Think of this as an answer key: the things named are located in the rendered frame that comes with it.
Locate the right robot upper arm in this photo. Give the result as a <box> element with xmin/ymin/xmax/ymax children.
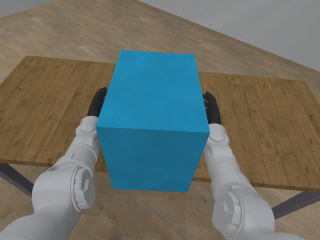
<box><xmin>212</xmin><ymin>190</ymin><xmax>306</xmax><ymax>240</ymax></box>

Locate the carton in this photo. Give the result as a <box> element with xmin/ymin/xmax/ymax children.
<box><xmin>95</xmin><ymin>50</ymin><xmax>210</xmax><ymax>193</ymax></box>

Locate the robot right hand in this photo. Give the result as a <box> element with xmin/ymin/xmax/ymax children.
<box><xmin>202</xmin><ymin>91</ymin><xmax>222</xmax><ymax>125</ymax></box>

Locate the robot right forearm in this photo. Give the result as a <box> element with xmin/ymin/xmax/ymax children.
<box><xmin>203</xmin><ymin>123</ymin><xmax>275</xmax><ymax>227</ymax></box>

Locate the robot left forearm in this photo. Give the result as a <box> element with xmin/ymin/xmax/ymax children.
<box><xmin>31</xmin><ymin>116</ymin><xmax>101</xmax><ymax>211</ymax></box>

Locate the robot left hand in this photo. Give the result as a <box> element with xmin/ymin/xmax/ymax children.
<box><xmin>87</xmin><ymin>87</ymin><xmax>107</xmax><ymax>117</ymax></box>

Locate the table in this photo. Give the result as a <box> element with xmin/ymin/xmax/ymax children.
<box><xmin>0</xmin><ymin>55</ymin><xmax>320</xmax><ymax>220</ymax></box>

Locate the left robot upper arm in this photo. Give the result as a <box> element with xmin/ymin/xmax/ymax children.
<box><xmin>0</xmin><ymin>166</ymin><xmax>96</xmax><ymax>240</ymax></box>

